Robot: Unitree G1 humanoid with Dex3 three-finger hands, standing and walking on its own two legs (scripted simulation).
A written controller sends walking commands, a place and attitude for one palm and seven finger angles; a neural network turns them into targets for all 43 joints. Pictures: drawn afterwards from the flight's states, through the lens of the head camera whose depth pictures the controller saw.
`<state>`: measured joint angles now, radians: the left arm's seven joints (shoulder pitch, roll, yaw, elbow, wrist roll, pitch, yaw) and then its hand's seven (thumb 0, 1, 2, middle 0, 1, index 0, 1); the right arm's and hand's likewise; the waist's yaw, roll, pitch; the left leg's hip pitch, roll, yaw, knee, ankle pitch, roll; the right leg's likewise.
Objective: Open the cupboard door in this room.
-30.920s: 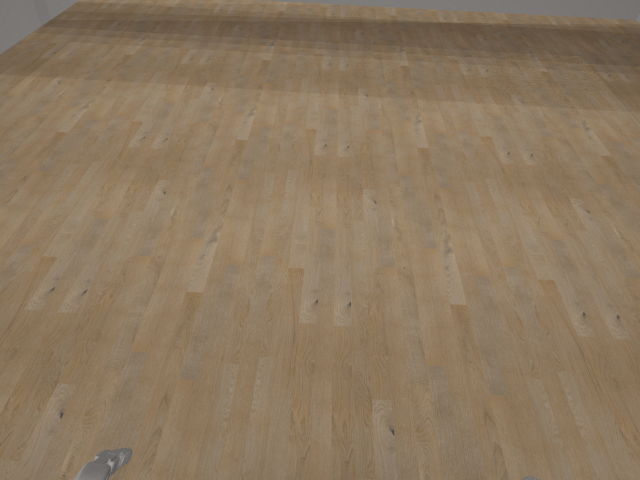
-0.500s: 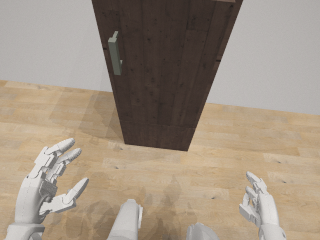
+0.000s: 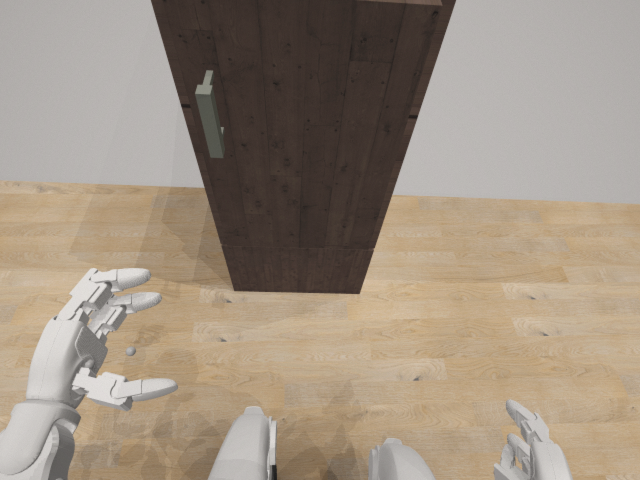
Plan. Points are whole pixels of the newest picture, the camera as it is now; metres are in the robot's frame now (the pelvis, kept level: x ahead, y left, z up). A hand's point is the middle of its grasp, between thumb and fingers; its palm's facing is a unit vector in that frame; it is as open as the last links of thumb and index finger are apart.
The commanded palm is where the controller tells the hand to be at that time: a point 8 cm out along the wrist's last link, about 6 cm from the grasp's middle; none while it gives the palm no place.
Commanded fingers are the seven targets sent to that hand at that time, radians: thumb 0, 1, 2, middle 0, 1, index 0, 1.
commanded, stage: raise the hand with hooked fingers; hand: left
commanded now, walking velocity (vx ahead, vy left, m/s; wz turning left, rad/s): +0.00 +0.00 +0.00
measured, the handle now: (213, 115) +0.61 +0.21 +0.06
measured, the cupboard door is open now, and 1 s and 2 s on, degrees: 0 0 0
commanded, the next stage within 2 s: move the hooked fingers beside the handle in 1.02 s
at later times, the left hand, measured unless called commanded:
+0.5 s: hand (88, 292) +0.30 +0.27 +0.07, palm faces +0.06 -1.00 -0.07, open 13.9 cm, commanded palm +0.27 +0.32 +0.07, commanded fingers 0.00 -0.50 0.30 -0.30 -1.20 -0.30 -1.20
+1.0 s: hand (110, 287) +0.31 +0.26 +0.07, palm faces +0.04 -1.00 -0.06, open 13.9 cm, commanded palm +0.28 +0.31 +0.07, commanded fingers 0.00 -0.50 0.30 -0.30 -1.20 -0.30 -1.20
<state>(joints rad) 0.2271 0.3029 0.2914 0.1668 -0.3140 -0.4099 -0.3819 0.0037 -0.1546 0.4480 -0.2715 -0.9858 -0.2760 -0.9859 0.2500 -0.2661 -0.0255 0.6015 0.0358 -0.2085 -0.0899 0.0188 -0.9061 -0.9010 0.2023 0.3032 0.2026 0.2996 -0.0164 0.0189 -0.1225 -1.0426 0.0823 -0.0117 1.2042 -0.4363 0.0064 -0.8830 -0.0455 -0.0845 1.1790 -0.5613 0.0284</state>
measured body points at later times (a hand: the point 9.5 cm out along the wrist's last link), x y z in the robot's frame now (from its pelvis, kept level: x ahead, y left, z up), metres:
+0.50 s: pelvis +0.02 +0.00 +0.01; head +0.09 +0.02 +0.46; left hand +0.29 +0.33 +0.08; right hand +0.18 -0.24 -0.07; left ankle +0.08 +0.12 -0.64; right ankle +0.01 -0.14 -0.64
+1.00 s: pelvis +0.02 -0.01 +0.02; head +0.10 +0.00 +0.46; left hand +0.30 +0.31 +0.07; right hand +0.17 -0.27 -0.07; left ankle +0.08 +0.12 -0.64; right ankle +0.01 -0.14 -0.64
